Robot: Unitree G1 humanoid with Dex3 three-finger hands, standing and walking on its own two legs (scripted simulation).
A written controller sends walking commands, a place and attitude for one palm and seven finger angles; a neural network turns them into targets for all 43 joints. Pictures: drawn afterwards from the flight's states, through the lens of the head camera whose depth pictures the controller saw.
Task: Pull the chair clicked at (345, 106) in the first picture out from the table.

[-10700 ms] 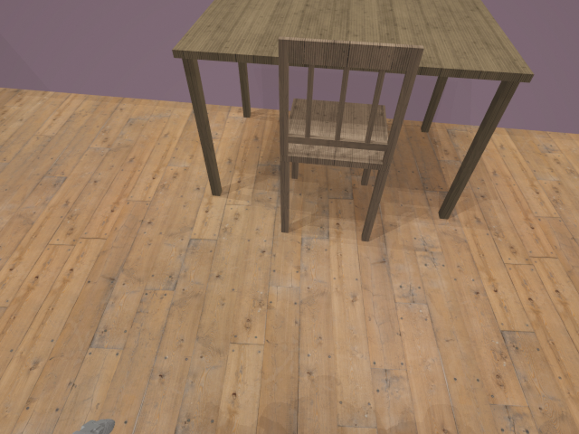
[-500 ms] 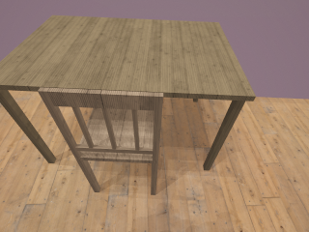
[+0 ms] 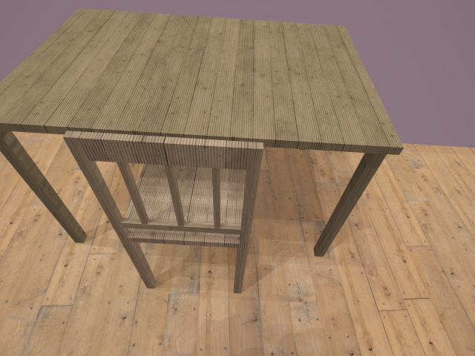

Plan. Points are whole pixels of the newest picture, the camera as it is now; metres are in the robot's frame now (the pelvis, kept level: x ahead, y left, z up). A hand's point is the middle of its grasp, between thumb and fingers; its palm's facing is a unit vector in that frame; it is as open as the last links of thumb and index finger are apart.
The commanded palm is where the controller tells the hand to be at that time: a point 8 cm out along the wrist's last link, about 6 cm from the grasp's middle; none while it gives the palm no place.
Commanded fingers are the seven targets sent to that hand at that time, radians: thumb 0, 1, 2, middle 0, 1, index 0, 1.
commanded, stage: look again from close up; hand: left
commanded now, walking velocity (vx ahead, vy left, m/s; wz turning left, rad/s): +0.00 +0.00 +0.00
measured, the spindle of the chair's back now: (175, 197) +0.48 +0.19 -0.11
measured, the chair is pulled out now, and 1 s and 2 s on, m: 0.00 0.00 0.00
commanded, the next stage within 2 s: shuffle to correct the standing spot in 0.10 s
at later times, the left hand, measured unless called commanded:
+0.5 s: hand out of the picture +0.00 +0.15 -0.18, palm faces +0.02 -0.98 -0.19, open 7.4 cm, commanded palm none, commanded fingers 0.00 0.90 0.90 -0.20 -0.30 -0.20 -0.30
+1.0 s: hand out of the picture +0.05 +0.17 -0.18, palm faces +0.02 -0.97 -0.24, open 7.4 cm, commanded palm none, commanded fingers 0.00 0.90 0.90 -0.20 -0.30 -0.20 -0.30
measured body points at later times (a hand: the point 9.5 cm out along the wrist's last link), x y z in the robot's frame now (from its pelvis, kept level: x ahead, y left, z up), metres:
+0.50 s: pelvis +0.03 -0.03 -0.01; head +0.04 -0.02 +0.44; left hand +0.00 +0.20 -0.17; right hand +0.02 -0.25 -0.17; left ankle +0.02 +0.07 -0.74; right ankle -0.04 -0.16 -0.74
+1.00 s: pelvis +0.00 -0.02 -0.01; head +0.00 -0.01 +0.44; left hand +0.05 +0.22 -0.16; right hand +0.08 -0.25 -0.15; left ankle +0.01 +0.07 -0.74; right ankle -0.04 -0.16 -0.74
